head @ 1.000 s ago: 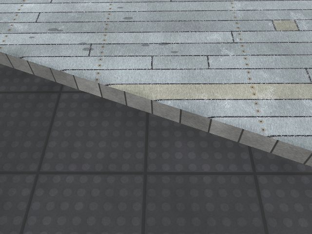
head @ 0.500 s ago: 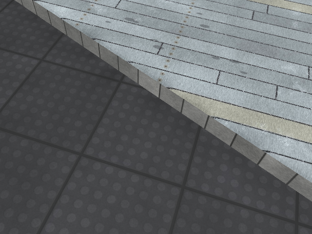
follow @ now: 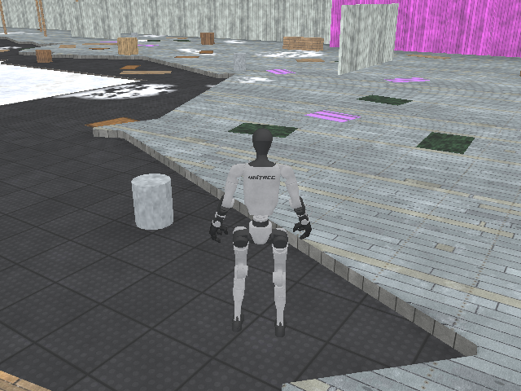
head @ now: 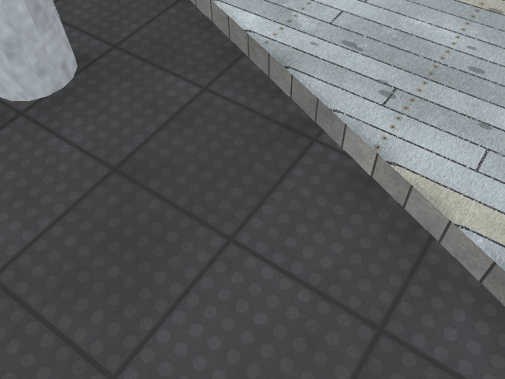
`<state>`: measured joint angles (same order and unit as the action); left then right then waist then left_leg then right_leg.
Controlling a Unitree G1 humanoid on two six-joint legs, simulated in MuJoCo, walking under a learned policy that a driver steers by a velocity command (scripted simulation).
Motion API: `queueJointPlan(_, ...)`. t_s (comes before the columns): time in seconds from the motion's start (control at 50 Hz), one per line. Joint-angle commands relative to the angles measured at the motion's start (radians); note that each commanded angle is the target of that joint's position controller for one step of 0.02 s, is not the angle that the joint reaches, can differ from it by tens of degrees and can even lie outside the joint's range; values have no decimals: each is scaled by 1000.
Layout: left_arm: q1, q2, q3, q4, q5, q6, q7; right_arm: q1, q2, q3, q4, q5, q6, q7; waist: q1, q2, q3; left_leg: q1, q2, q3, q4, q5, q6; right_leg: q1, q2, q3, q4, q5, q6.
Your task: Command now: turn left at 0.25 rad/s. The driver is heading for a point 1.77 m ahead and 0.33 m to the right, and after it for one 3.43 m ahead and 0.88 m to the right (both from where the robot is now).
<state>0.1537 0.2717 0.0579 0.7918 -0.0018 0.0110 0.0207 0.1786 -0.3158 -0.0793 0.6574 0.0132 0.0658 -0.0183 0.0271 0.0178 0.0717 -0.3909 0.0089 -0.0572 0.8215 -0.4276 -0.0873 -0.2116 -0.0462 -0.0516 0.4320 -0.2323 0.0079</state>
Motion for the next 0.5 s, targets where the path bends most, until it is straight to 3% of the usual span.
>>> queueJointPlan(0.02,-27,210,47,-48,-16,-8,-8,-9,-74,-13,-71,-1,-16,5,1,-200,-131,85,-18,73,-219,75,23,117,-217,171,-63,431,-224)
queueJointPlan(0.06,-7,179,32,-24,-29,-10,-11,49,-77,-16,-39,-6,-18,9,-36,-167,-123,255,-29,81,-493,300,77,47,-185,146,-12,360,-156)
queueJointPlan(0.08,35,138,15,-11,-8,-20,-17,61,-119,-21,-43,-9,-17,3,-21,-80,-164,397,61,-35,-495,482,108,-37,-142,106,48,224,-75)
queueJointPlan(0.1,73,74,-8,-23,45,-34,-31,50,-193,-30,-63,-19,-11,-12,28,179,-207,499,269,-246,-427,830,199,-179,-43,13,200,-158,16)
queueJointPlan(0.12,-11,95,-3,-43,24,-31,-18,22,-125,-8,-58,-42,-27,1,-26,208,-197,331,329,-294,-469,690,334,-166,-18,48,248,-335,47)
queueJointPlan(0.14,-41,144,10,-41,7,-23,-10,-15,-94,1,-59,-48,-47,12,-30,154,-145,289,287,-271,-499,578,343,-165,-28,66,320,-335,59)
queueJointPlan(0.16,-45,144,14,-34,1,-16,-5,-34,-82,5,-42,-47,-63,12,-26,163,-126,279,255,-242,-508,534,317,-188,-27,77,353,-316,62)
queueJointPlan(0.2,-5,153,24,-6,7,3,5,-65,-95,4,-27,-31,-81,11,-15,152,-99,252,232,-205,-502,576,293,-186,-35,99,401,-272,77)
queueJointPlan(0.24,26,125,18,13,4,4,2,-78,-76,11,-8,-29,-83,9,0,126,-109,227,202,-155,-485,626,284,-130,-29,89,379,-231,83)
queueJointPlan(0.3,12,101,7,21,-2,-1,0,-87,-62,15,17,-25,-76,10,-14,119,-116,236,182,-141,-461,609,281,-69,-17,66,225,-156,78)
queueJointPlan(0.34,39,94,2,38,4,-4,-3,-97,-52,20,38,-14,-72,12,11,98,-117,214,155,-130,-444,516,251,34,-4,49,9,42,62)
queueJointPlan(0.36,40,115,3,41,16,-6,-4,-66,-44,23,55,-15,-75,14,4,66,-122,191,130,-125,-443,422,211,98,-20,78,-40,185,49)
queueJointPlan(0.38,39,164,9,35,19,-5,-1,-36,-40,24,66,-30,-80,18,-26,3,-116,166,85,-99,-426,306,171,129,-68,122,-33,314,25)
queueJointPlan(0.4,22,208,22,51,5,-5,-1,-6,-45,20,74,-33,-80,20,-65,-93,-99,170,37,-54,-443,250,143,80,-62,101,11,224,-13)
queueJointPlan(0.42,13,164,15,52,3,-9,-8,-49,-57,21,81,-34,-76,15,-26,-79,-84,214,17,-24,-414,236,118,17,-48,104,-12,113,-27)
queueJointPlan(0.44,12,133,5,60,11,-14,-9,-73,-61,17,84,-27,-72,10,-21,-61,-74,217,17,-21,-403,226,118,-4,-43,105,-32,73,-19)
queueJointPlan(0.5,12,120,-3,84,14,-30,-5,-68,-44,18,107,-25,-56,-1,-22,-70,-64,219,21,-23,-399,282,122,-2,-31,95,-39,87,2)
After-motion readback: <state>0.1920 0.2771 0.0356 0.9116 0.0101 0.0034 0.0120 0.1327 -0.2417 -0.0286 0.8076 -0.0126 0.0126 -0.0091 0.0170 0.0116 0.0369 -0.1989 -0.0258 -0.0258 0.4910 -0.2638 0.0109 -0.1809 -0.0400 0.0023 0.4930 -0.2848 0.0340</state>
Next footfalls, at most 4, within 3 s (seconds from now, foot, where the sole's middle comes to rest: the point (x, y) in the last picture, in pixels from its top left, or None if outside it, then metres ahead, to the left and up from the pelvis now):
0.08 left None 0.03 0.14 -0.78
0.36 right None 0.03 -0.11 -0.78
1.40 right None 0.41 -0.10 -0.78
1.98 left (228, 283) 0.71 0.14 -0.78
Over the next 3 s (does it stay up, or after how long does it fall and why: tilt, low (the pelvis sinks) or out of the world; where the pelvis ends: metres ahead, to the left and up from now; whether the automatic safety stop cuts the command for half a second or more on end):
stays up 1.10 -0.02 -0.02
